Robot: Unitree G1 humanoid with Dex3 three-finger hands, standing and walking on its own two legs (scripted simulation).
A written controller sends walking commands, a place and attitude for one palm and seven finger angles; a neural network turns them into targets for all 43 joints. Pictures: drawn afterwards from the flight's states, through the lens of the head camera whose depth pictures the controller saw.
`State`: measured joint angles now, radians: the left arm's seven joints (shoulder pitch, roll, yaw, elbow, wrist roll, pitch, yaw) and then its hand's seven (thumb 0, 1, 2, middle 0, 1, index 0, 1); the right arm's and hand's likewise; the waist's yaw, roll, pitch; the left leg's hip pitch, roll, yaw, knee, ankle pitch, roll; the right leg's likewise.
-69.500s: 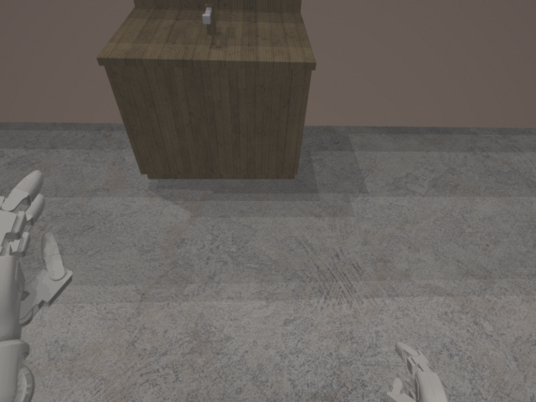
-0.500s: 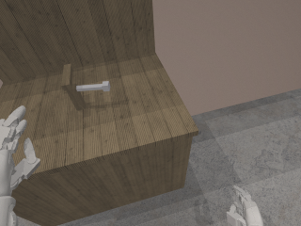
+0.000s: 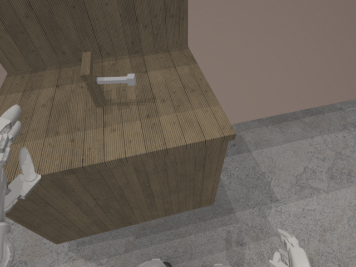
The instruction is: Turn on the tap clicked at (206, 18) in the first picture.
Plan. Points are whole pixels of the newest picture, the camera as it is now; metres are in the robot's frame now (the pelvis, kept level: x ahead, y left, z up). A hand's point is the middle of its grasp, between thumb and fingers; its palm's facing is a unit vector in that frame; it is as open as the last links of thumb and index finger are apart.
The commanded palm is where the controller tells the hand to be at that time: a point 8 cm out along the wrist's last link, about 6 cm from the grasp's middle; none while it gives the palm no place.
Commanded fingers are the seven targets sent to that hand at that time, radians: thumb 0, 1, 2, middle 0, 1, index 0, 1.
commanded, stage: step back with the hand held close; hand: left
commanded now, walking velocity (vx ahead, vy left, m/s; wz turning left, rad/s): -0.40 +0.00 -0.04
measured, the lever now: (131, 79) +0.67 +0.19 +0.05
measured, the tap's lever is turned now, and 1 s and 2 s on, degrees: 77 77 77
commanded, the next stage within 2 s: stop stepping back and stand still in 0.50 s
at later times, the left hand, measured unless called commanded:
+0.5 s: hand (57, 202) +0.18 +0.18 +0.18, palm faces +0.24 -0.83 -0.49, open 7.4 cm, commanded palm +0.12 +0.23 +0.19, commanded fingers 0.00 0.90 0.90 -0.20 -0.30 -0.20 -0.30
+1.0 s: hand out of the picture +0.03 +0.15 +0.19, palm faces +0.38 -0.83 -0.41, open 7.4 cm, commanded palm -0.03 +0.20 +0.19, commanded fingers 0.00 0.90 0.90 -0.20 -0.30 -0.20 -0.30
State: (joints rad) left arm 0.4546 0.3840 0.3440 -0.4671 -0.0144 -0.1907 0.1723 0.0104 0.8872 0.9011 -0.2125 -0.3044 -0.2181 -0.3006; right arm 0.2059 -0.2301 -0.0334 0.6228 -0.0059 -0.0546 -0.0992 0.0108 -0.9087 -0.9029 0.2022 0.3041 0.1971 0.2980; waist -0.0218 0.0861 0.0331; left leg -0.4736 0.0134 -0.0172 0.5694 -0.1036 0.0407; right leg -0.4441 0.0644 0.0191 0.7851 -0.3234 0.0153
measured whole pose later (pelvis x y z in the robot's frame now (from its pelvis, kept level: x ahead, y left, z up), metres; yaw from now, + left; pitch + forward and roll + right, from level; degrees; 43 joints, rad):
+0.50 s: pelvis -0.07 -0.03 +0.01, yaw -6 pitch +4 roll +2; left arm 0.47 0.45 0.37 -0.49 -0.07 -0.15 0.14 0.01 0.89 0.90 -0.21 -0.30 -0.22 -0.30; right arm 0.10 -0.22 -0.04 0.57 0.02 0.01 -0.08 0.01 -0.91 -0.90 0.20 0.30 0.20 0.30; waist -0.01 -0.01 0.00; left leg -0.27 -0.01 0.06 0.43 -0.24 -0.01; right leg -0.36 0.05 0.06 0.59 -0.33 0.00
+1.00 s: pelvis -0.20 -0.07 +0.02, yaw -2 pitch +0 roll +4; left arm 0.43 0.32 0.29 -0.32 -0.04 -0.14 0.18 0.01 0.89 0.90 -0.21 -0.30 -0.22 -0.30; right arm 0.26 -0.28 -0.05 0.65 0.01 -0.02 -0.09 0.01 -0.91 -0.90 0.20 0.30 0.20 0.30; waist -0.03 0.04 -0.06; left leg -0.14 -0.03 0.09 0.49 -0.49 0.07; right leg -0.35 0.04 -0.06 0.36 -0.14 -0.04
